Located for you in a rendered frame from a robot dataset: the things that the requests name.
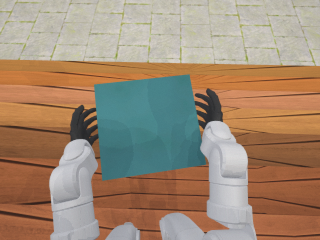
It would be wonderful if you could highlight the right robot upper arm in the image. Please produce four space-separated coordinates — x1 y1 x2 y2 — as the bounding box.
202 229 253 240

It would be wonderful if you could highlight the right robot thigh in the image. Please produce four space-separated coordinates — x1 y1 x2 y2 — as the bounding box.
159 212 205 240

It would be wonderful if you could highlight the robot right forearm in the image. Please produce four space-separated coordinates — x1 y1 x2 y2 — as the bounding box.
200 121 257 240

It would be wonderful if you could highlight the carton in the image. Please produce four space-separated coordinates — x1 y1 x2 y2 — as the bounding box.
94 74 206 181

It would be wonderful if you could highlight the left robot hand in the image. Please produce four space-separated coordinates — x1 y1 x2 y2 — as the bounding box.
69 105 99 146

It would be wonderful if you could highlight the left robot thigh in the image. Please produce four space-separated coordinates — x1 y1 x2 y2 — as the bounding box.
105 224 141 240

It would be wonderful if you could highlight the robot thigh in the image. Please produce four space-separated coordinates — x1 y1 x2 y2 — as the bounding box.
105 224 141 240
159 212 205 240

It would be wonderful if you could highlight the right robot hand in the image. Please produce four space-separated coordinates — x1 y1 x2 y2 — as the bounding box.
194 88 223 129

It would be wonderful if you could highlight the robot left forearm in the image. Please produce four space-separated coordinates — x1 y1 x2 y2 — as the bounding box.
49 139 100 240

